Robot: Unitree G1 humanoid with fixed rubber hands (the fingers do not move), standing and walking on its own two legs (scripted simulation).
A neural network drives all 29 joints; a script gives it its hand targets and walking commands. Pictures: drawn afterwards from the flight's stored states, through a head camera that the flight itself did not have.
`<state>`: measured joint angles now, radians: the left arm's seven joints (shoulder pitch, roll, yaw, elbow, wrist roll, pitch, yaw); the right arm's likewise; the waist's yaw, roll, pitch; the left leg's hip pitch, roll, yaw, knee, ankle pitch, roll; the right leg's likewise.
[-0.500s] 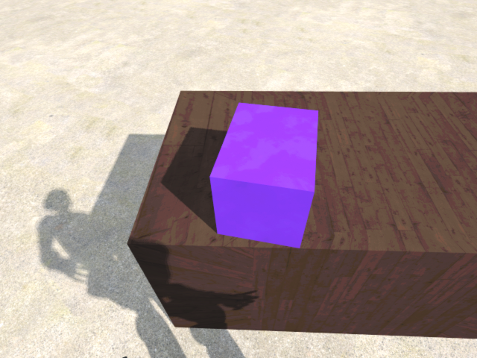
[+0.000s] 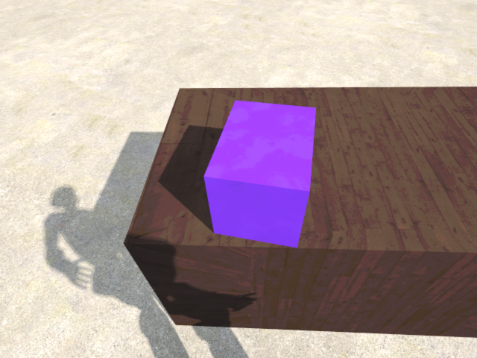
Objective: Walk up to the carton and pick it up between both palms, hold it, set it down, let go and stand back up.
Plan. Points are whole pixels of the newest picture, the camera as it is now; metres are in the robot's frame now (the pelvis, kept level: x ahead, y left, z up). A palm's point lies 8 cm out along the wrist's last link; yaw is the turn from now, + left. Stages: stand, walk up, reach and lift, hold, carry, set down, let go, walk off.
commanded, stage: stand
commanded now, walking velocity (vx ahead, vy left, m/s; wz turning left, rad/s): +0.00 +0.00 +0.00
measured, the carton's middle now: (264, 170) +0.53 -0.02 -0.03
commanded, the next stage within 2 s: none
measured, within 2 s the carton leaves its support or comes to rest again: neither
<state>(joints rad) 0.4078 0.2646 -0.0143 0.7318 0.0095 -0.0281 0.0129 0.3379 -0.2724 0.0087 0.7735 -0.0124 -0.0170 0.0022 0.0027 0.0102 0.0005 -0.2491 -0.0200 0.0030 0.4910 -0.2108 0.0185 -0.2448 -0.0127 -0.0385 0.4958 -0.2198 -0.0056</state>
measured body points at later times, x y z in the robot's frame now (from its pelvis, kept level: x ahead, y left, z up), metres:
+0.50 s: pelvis +0.02 -0.01 +0.00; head +0.01 -0.02 +0.45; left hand +0.08 +0.25 -0.12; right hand +0.09 -0.27 -0.13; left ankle +0.03 +0.11 -0.74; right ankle +0.03 -0.12 -0.74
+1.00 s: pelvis +0.02 -0.01 +0.00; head +0.02 -0.02 +0.45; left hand +0.07 +0.25 -0.12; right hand +0.08 -0.28 -0.13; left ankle +0.03 +0.11 -0.74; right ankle +0.03 -0.12 -0.74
